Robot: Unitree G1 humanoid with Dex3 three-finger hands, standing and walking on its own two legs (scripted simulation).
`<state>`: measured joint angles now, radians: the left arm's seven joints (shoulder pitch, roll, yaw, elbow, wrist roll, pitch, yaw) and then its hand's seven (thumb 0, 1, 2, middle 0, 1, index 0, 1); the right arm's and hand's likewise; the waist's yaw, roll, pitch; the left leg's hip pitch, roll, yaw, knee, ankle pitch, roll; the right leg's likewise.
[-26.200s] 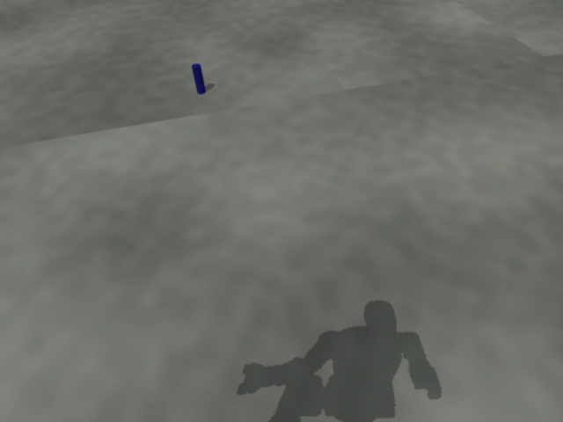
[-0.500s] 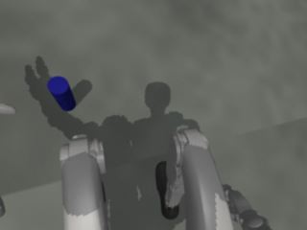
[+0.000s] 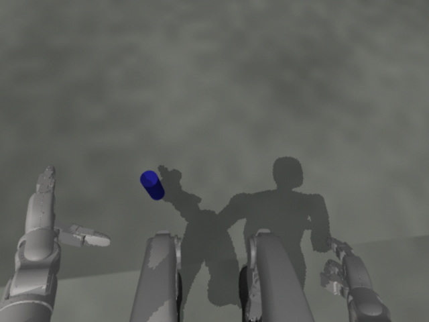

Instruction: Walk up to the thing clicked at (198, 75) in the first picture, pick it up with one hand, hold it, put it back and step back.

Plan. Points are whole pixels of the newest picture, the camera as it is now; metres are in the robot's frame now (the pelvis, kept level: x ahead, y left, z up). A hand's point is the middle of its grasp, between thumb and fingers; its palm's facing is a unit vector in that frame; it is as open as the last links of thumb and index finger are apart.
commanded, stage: home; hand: left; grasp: from the side
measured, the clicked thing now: (153, 186) +0.47 +0.20 -0.46
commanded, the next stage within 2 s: none
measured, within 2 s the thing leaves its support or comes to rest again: neither
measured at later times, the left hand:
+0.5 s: hand (61, 248) +0.23 +0.20 +0.09, palm faces +0.14 -0.94 -0.32, open 17.5 cm
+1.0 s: hand (58, 264) +0.22 +0.19 +0.12, palm faces +0.15 -0.95 -0.29, open 17.5 cm
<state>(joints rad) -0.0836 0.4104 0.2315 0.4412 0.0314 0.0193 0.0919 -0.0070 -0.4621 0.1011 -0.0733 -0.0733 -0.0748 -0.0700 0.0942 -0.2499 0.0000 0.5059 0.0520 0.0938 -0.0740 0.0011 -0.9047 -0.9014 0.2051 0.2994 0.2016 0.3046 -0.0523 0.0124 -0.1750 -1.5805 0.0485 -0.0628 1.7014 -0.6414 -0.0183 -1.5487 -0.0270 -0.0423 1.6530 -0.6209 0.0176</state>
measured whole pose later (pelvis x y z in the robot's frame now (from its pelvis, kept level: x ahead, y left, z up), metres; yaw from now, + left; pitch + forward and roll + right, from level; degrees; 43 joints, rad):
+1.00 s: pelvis +0.06 +0.00 +0.17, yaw +3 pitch +8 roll -2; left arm 0.47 0.20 -0.01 -0.01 -0.01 0.27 0.14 -0.01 -0.54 0.05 -0.06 -0.06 -0.06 -0.05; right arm 0.27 -0.21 0.03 0.50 0.02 -0.11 -0.18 0.01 -0.90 -0.90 0.21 0.30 0.20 0.30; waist -0.02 0.04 -0.10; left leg -0.63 0.04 -0.03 0.96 -0.47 -0.02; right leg -0.59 -0.03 -0.06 0.90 -0.45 0.02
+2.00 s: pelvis +0.05 +0.00 +0.17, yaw +3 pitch +7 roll -1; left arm 0.45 0.19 -0.01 0.02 -0.01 0.27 0.13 -0.01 -0.55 0.05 -0.06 -0.06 -0.06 -0.06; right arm 0.27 -0.21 0.03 0.52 0.01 -0.13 -0.19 0.01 -0.90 -0.90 0.20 0.30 0.20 0.30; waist -0.02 0.04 -0.10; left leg -0.61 0.05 -0.03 0.94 -0.46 -0.03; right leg -0.58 -0.03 -0.05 0.90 -0.44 0.01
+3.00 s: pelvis +0.05 +0.00 +0.20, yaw +3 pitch +0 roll +0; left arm 0.24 0.32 0.02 0.80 0.04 0.01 0.02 0.01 0.87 0.89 -0.21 -0.30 -0.21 -0.30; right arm 0.20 -0.32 -0.04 0.89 -0.05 -0.02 -0.01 0.01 -0.91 -0.90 0.20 0.30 0.20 0.30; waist 0.02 0.00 0.03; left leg -0.36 0.01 0.00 0.71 -0.36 0.00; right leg -0.35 -0.06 -0.04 0.72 -0.37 0.03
